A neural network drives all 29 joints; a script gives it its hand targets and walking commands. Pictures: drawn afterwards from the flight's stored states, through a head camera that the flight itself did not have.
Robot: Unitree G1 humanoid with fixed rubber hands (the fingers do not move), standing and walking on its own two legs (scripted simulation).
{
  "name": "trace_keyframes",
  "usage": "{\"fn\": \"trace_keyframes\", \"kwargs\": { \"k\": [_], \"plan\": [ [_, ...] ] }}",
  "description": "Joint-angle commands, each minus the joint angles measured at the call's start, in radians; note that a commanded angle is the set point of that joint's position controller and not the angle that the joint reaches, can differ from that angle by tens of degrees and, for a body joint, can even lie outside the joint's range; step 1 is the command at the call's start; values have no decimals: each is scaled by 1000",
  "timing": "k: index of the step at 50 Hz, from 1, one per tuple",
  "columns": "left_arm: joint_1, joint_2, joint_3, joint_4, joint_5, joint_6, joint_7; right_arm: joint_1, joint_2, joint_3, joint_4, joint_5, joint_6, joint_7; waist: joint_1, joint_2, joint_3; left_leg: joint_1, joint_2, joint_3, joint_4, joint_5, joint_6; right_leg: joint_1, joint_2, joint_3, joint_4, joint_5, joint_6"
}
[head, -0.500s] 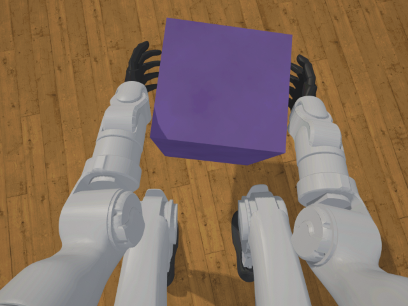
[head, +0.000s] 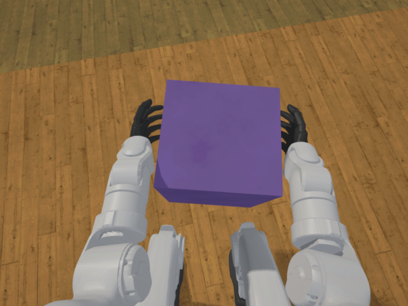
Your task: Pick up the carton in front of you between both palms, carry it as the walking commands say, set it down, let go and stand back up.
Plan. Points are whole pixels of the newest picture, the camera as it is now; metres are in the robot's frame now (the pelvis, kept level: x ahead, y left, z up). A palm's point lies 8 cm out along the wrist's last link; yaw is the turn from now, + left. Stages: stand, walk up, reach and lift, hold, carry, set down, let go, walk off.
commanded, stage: reach and lift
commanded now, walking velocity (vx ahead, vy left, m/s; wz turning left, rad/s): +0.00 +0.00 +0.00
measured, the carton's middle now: (215, 154) +0.43 -0.02 -0.11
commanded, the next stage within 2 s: hold in 1.92 s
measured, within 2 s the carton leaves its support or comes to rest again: neither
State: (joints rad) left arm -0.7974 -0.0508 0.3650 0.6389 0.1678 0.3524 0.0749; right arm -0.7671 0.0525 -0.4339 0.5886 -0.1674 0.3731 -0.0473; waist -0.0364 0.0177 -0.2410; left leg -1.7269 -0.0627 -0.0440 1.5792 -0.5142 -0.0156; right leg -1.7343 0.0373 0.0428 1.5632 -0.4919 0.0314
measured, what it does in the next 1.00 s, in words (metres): rises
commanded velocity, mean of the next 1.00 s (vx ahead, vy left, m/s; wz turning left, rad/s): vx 0.00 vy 0.00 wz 0.00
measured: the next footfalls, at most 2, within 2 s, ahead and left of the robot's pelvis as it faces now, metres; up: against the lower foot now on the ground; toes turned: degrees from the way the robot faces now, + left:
none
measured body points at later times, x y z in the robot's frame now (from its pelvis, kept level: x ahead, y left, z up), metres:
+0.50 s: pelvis +0.05 +0.00 +0.14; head +0.13 +0.00 +0.58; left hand +0.41 +0.14 +0.11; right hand +0.40 -0.17 +0.11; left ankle +0.08 +0.12 -0.52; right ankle +0.09 -0.13 -0.52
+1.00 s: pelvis +0.07 +0.00 +0.21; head +0.03 -0.01 +0.66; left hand +0.37 +0.15 +0.23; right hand +0.37 -0.16 +0.23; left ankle +0.08 +0.12 -0.52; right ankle +0.09 -0.13 -0.52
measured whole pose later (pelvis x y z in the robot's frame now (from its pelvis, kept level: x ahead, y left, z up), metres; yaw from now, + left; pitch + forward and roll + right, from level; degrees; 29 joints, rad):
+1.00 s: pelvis +0.07 +0.00 +0.21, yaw +0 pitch -3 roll +0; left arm -0.30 -0.16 0.30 0.40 0.27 0.59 0.00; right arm -0.31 0.16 -0.30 0.40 -0.28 0.60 0.00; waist 0.00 0.00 -0.03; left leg -0.20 -0.02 -0.07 0.50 -0.25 0.00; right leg -0.21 0.02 0.06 0.49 -0.23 0.00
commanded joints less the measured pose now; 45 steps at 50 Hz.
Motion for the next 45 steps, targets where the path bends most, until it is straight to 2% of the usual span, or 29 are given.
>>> {"fn": "trace_keyframes", "kwargs": {
  "k": [1, 11, 26, 38, 41, 45],
  "plan": [
    [-568, -1101, -570, 20, -149, -16, -251, -583, 1076, 617, 32, 163, -11, 255, -14, 11, -807, 522, -122, 58, -242, 194, -2, 586, 130, -68, -223, 221, -5],
    [-385, -1113, -571, 12, -122, -36, -246, -411, 1086, 626, 34, 131, -33, 253, -1, -8, -651, 740, -106, 11, -441, 223, 9, 792, 120, -26, -417, 234, -18],
    [-121, -1119, -632, -67, -108, -13, -256, -140, 1089, 681, -15, 105, -17, 259, 14, -11, -413, 1140, -66, -47, -765, 388, 14, 1188, 87, 33, -733, 388, -35],
    [30, -1107, -697, -200, -132, 115, -281, 4, 1091, 749, -143, 121, 102, 268, 27, -13, -191, 1448, -35, -53, -1024, 509, 14, 1507, 60, 45, -999, 500, -33],
    [45, -1098, -710, -246, -139, 161, -289, 17, 1083, 767, -188, 129, 147, 271, 29, -15, -121, 1509, -28, -52, -1087, 500, 15, 1570, 53, 42, -1064, 491, -32],
    [57, -1069, -659, -244, -116, 214, -299, 30, 1058, 725, -191, 106, 200, 278, 28, -17, 8, 1534, -23, -43, -1157, 412, 19, 1596, 49, 38, -1132, 409, -36]
  ]
}}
